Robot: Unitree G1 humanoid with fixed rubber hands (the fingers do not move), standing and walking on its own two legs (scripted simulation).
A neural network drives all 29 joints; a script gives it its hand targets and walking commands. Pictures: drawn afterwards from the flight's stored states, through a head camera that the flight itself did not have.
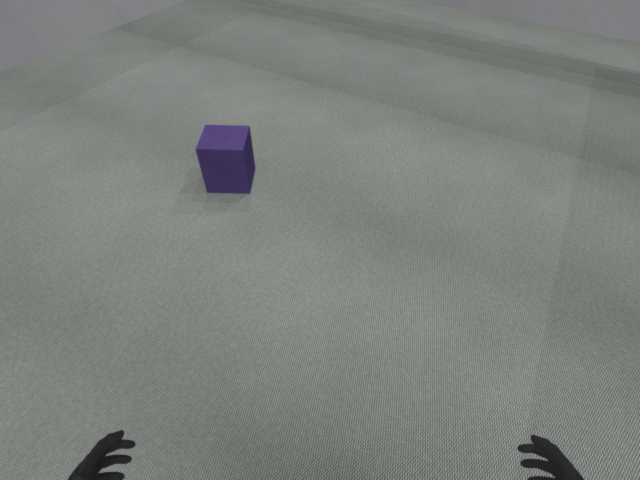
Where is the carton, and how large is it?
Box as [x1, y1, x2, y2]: [196, 125, 254, 193]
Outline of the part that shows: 205,125 197,144 196,152 207,192 249,193 254,172 254,162 249,126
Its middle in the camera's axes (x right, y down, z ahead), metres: -0.44 -0.40 +1.85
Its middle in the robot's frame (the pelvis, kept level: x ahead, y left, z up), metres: +1.59 +0.47 -0.63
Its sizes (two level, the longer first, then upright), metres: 0.210 0.200 0.250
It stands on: the floor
